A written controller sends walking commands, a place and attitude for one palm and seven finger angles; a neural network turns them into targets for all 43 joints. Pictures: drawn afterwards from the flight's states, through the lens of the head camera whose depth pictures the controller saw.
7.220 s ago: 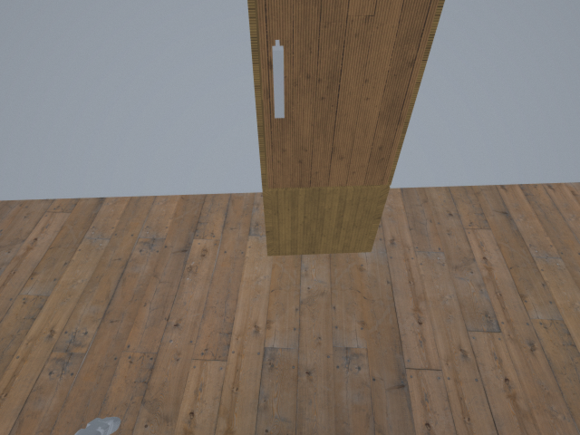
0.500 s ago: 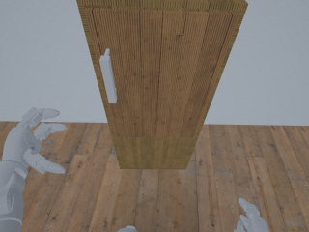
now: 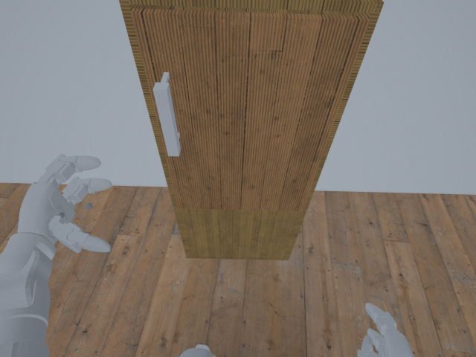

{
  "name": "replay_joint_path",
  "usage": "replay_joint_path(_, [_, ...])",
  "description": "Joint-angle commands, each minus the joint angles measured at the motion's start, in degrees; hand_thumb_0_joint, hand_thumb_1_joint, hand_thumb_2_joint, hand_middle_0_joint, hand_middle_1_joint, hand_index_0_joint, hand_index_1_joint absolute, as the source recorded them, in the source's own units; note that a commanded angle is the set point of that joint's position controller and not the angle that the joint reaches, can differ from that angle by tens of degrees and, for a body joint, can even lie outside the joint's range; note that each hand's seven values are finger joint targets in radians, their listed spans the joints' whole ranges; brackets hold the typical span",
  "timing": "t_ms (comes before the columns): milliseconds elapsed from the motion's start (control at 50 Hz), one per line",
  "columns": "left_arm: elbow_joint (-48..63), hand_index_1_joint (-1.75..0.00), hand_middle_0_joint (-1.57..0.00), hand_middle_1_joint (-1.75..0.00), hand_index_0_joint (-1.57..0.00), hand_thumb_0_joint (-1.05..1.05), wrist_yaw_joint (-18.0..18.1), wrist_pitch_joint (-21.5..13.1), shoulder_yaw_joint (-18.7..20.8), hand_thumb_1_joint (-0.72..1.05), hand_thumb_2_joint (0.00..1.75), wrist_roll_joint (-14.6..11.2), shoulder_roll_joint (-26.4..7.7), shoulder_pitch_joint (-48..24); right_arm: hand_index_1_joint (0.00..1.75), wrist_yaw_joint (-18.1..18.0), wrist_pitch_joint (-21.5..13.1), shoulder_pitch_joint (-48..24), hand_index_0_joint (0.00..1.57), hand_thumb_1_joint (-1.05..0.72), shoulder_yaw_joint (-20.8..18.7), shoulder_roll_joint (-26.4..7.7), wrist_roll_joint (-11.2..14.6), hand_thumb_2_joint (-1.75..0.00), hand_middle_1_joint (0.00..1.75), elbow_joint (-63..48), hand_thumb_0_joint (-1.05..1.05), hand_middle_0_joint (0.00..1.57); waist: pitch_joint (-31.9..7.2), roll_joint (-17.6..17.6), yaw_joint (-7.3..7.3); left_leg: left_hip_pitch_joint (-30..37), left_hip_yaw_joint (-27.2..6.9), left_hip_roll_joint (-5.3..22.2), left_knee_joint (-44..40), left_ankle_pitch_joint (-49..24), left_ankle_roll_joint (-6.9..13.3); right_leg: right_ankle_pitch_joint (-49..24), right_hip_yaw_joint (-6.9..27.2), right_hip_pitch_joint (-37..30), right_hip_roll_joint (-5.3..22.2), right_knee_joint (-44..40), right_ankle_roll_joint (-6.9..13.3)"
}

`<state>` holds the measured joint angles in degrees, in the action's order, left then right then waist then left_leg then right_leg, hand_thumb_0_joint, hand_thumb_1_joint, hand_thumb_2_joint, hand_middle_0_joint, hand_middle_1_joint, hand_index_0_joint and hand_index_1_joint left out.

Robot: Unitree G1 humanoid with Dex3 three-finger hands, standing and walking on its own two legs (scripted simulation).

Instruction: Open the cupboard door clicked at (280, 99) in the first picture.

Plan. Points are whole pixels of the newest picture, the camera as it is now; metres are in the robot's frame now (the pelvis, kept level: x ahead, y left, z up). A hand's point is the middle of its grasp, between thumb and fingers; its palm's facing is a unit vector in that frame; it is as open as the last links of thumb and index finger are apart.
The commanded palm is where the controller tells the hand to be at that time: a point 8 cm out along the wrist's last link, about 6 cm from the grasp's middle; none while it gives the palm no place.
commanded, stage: move the hooked fingers beside the handle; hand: left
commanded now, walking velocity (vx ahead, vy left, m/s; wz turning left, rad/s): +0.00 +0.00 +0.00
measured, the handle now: (170, 116) +0.56 +0.19 +0.08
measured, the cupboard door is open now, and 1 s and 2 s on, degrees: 0 0 0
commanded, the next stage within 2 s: none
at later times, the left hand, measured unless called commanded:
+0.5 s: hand (111, 175) +0.38 +0.25 +0.10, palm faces +0.04 -1.00 +0.00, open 14.0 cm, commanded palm +0.36 +0.30 +0.09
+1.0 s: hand (127, 148) +0.44 +0.25 +0.09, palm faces +0.05 -1.00 +0.01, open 14.0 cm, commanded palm +0.43 +0.30 +0.09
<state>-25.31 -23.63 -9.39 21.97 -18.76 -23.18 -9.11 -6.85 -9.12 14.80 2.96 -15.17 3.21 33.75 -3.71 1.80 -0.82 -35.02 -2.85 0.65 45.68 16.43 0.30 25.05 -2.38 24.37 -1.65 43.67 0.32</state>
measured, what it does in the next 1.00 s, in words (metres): stands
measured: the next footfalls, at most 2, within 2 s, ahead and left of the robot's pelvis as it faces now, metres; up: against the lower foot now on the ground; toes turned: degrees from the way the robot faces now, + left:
none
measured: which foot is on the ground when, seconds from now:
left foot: down 0.00-1.00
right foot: down 0.00-1.00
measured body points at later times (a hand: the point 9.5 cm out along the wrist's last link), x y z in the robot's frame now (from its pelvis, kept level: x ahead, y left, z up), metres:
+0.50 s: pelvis +0.00 +0.00 +0.00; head +0.04 +0.01 +0.44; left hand +0.37 +0.31 +0.10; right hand +0.10 -0.26 -0.10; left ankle +0.07 +0.11 -0.71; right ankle -0.03 -0.12 -0.71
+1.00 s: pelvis +0.00 +0.01 -0.01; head +0.07 +0.02 +0.43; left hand +0.44 +0.30 +0.10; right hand +0.06 -0.27 -0.12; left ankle +0.07 +0.11 -0.71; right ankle -0.03 -0.12 -0.71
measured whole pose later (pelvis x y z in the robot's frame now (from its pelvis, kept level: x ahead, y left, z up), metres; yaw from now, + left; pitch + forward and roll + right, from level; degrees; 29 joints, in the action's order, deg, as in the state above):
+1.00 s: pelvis +0.00 +0.01 -0.01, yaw -2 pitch +12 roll -3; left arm -56.6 -20.0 -16.7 23.4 -11.2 -29.8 -38.6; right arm -4.4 -0.8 20.3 1.7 -15.6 2.1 36.2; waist -5.0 0.9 4.4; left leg -45.0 -1.8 1.8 50.9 18.3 0.6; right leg 26.3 -1.2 34.6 -2.6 48.6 0.0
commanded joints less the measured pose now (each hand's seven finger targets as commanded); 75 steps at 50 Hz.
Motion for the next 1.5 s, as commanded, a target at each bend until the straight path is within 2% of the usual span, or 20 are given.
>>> replay_joint_path(0, [8.83,-1.2,-0.3,-1.2,-0.3,0.0,0.69,-3.98,5.41,-0.5,0.3,-0.24,-17.02,-20.97,0.3,-0.56,-2.46,-1.34,0.2,-0.9,-3.49,-8.16,0.09,-0.9,0.3,-7.17,0.0,0.2,-13.28,3.47,1.48,16.64,0.42,-0.73,-5.57,-3.44,1.92,-9.86,1.29,6.54,-0.79,-7.96,0.63])
replay_joint_path(180, [4.12,-1.2,-0.3,-1.2,-0.3,0.0,1.03,-4.51,4.29,-0.5,0.3,0.43,-16.41,-24.46,0.3,0.47,-0.83,0.07,0.2,-0.9,-3.8,-8.44,0.13,-0.9,0.3,-7.61,0.0,0.2,-14.46,2.44,1.63,15.9,0.68,-0.53,-4.79,-5.94,1.97,-13.11,0.8,6.88,-1.24,-6.55,0.62])
replay_joint_path(260, [2.46,-1.2,-0.3,-1.2,-0.3,0.0,1.64,-5.25,5.92,-0.5,0.3,0.84,-18.7,-27.2,0.3,0.53,0.16,1.37,0.2,-0.9,-4.2,-8.86,-0.04,-0.9,0.3,-7.23,0.0,0.2,-15.89,2.27,1.33,15.15,0.64,-0.55,-4.38,-6.17,1.99,-13.04,1.06,6.07,-1.29,-6.01,0.84])
replay_joint_path(300, [2.45,-1.2,-0.3,-1.2,-0.3,0.0,1.71,-5.86,4.05,-0.5,0.3,1.45,-17.11,-29.69,0.3,0.64,0.42,1.66,0.2,-0.9,-4.22,-8.67,0.02,-0.9,0.3,-6.91,0.0,0.2,-16.22,4.8,2.21,16.85,0.63,-0.33,-4.3,-6.42,1.85,-12.95,0.84,8.18,-1.3,-5.74,0.78])
replay_joint_path(380, [0.99,-1.2,-0.3,-1.2,-0.3,0.0,2.38,-6.83,3.57,-0.5,0.3,1.85,-16.77,-31.34,0.3,0.82,0.87,2.39,0.2,-0.9,-4.47,-8.97,0.0,-0.9,0.3,-6.56,0.0,0.2,-16.73,3.76,2.6,17.02,0.4,-0.13,-4.09,-5.95,1.95,-12.0,0.75,9.29,-1.6,-5.57,0.77])
replay_joint_path(520, [-5.84,-1.2,-0.3,-1.2,-0.3,0.0,3.4,-6.92,4.7,-0.5,0.3,3.4,-19.44,-37.33,0.3,0.84,2.5,4.25,0.2,-0.9,-4.52,-9.47,-0.25,-0.9,0.3,-5.2,0.0,0.2,-16.13,2.64,3.37,15.13,-0.16,0.12,-3.72,-4.79,1.86,-10.62,0.68,10.64,-1.54,-5.14,0.81])
replay_joint_path(600, [-6.22,-1.2,-0.3,-1.2,-0.3,0.0,3.52,-8.58,3.2,-0.5,0.3,4.06,-18.38,-40.99,0.3,1.12,2.98,5.01,0.2,-0.9,-4.75,-9.36,-0.41,-0.9,0.3,-4.87,0.0,0.2,-19.49,5.25,3.76,18.0,-0.48,0.39,-2.88,-6.8,1.62,-11.41,0.63,11.8,-1.68,-4.28,1.02])
replay_joint_path(720, [-13.73,-1.2,-0.3,-1.2,-0.3,0.0,3.62,-8.39,4.08,-0.5,0.3,5.15,-20.97,-45.47,0.3,1.37,4.47,6.52,0.2,-0.9,-4.67,-9.92,-0.46,-0.9,0.3,-4.14,0.0,0.2,-17.4,3.52,4.67,14.16,-0.25,0.52,-2.26,-4.93,1.82,-10.35,0.72,13.35,-1.63,-3.9,0.76])
replay_joint_path(880, [-16.14,-1.2,-0.3,-1.2,-0.3,0.0,3.84,-11.37,4.07,-0.5,0.3,6.29,-21.74,-51.26,0.3,1.87,5.87,8.61,0.2,-0.9,-5.17,-10.08,-0.89,-0.9,0.3,-3.35,0.0,0.2,-22.73,4.99,5.28,17.02,-0.74,0.91,-0.16,-9.14,1.73,-12.66,0.7,14.87,-2.04,-2.18,0.94])
replay_joint_path(940, [-20.47,-1.2,-0.3,-1.2,-0.3,0.0,3.82,-10.62,3.07,-0.5,0.3,6.84,-21.59,-53.56,0.3,2.01,6.71,9.38,0.2,-0.9,-5.03,-10.19,-0.92,-0.9,0.3,-2.85,0.0,0.2,-19.96,4.57,6.17,14.66,-0.65,0.93,-0.04,-7.56,1.88,-11.66,0.59,16.23,-1.99,-2.27,0.74])
replay_joint_path(1000, [-24.51,-1.2,-0.3,-1.2,-0.3,0.0,3.97,-10.57,6.28,-0.5,0.3,7.55,-26.64,-55.85,0.3,1.73,7.46,10.54,0.2,-0.9,-5.0,-10.82,-1.13,-0.9,0.3,-2.3,0.0,0.2,-20.33,2.78,6.3,11.75,-0.34,0.87,0.51,-6.64,2.18,-11.53,1.2,15.43,-1.86,-2.16,0.5])
replay_joint_path(1080, [-25.1,-1.2,-0.3,-1.2,-0.3,0.0,4.23,-12.29,5.32,-0.5,0.3,8.69,-26.56,-60.11,0.3,2.0,8.04,11.52,0.2,-0.9,-5.02,-10.59,-1.38,-0.9,0.3,-1.81,0.0,0.2,-22.59,6.57,7.23,13.75,-0.49,1.15,1.77,-8.01,1.95,-11.6,1.3,17.8,-2.12,-1.29,0.58])
replay_joint_path(1140, [-28.95,-1.2,-0.3,-1.2,-0.3,0.0,3.82,-12.18,5.57,-0.5,0.3,9.13,-28.31,-62.46,0.3,1.9,8.57,12.61,0.2,-0.9,-4.96,-11.14,-1.49,-0.9,0.3,-1.25,0.0,0.2,-21.58,4.72,8.3,11.19,-0.74,1.3,2.26,-6.32,2.16,-10.29,1.35,18.66,-2.16,-1.2,0.41])
replay_joint_path(1180, [-29.81,-1.2,-0.3,-1.2,-0.3,0.0,3.57,-12.28,7.12,-0.5,0.3,9.61,-30.94,-63.39,0.3,1.81,8.94,13.46,0.2,-0.9,-5.0,-11.35,-1.57,-0.9,0.3,-1.02,0.0,0.2,-24.34,5.75,7.95,11.49,-0.42,1.35,3.04,-8.43,2.19,-12.3,1.67,17.81,-2.2,-0.52,0.37])
replay_joint_path(1220, [-29.61,-1.2,-0.3,-1.2,-0.3,0.0,3.15,-12.2,4.95,-0.5,0.3,9.99,-29.08,-65.28,0.3,1.99,9.24,13.94,0.2,-0.9,-4.97,-11.09,-1.75,-0.9,0.3,-0.79,0.0,0.2,-24.22,8.7,8.59,12.82,-0.52,1.42,3.53,-9.5,2.01,-12.4,1.41,19.76,-2.21,-0.31,0.47])
replay_joint_path(1280, [-31.23,-1.2,-0.3,-1.2,-0.3,0.0,3.21,-11.99,7.96,-0.5,0.3,10.17,-32.42,-63.45,0.3,2.11,10.0,15.13,0.2,-0.9,-5.04,-11.55,-2.04,-0.9,0.3,-0.89,0.0,0.2,-26.03,7.52,7.75,12.89,-0.89,1.72,3.93,-11.76,1.93,-13.73,1.1,19.44,-2.49,0.46,0.62])
replay_joint_path(1300, [-31.97,-1.2,-0.3,-1.2,-0.3,0.0,3.13,-11.59,5.71,-0.5,0.3,10.23,-30.17,-64.49,0.3,2.23,10.23,15.12,0.2,-0.9,-4.93,-11.32,-1.93,-0.9,0.3,-0.94,0.0,0.2,-24.57,7.6,8.74,12.22,-0.79,1.69,3.91,-10.62,1.97,-12.78,1.05,20.43,-2.53,0.2,0.45])
replay_joint_path(1380, [-31.87,-1.2,-0.3,-1.2,-0.3,0.0,3.74,-11.58,6.74,-0.5,0.3,10.72,-31.54,-66.79,0.3,2.24,10.87,16.5,0.2,-0.9,-5.17,-11.73,-2.19,-0.9,0.3,-0.66,0.0,0.2,-26.24,6.68,9.3,13.11,-1.04,1.96,4.58,-12.63,2.07,-14.13,0.93,20.88,-2.7,0.5,0.38])
replay_joint_path(1420, [-31.7,-1.2,-0.3,-1.2,-0.3,0.0,4.12,-11.43,5.68,-0.5,0.3,11.2,-30.2,-66.82,0.3,2.57,11.13,16.93,0.2,-0.9,-5.15,-11.46,-2.42,-0.9,0.3,-0.69,0.0,0.2,-26.29,8.85,9.23,14.21,-1.3,1.99,4.55,-13.05,1.81,-13.53,0.59,22.04,-2.81,0.62,0.53])
replay_joint_path(1480, [-29.55,-1.2,-0.3,-1.2,-0.3,0.0,4.56,-12.06,9.12,-0.5,0.3,11.06,-33.05,-63.42,0.3,2.82,11.7,17.24,0.2,-0.9,-5.44,-11.66,-2.64,-0.9,0.3,-1.26,0.0,0.2,-29.81,8.25,7.58,15.44,-0.93,2.05,4.88,-16.73,1.8,-16.73,0.57,19.38,-3.03,1.26,0.64])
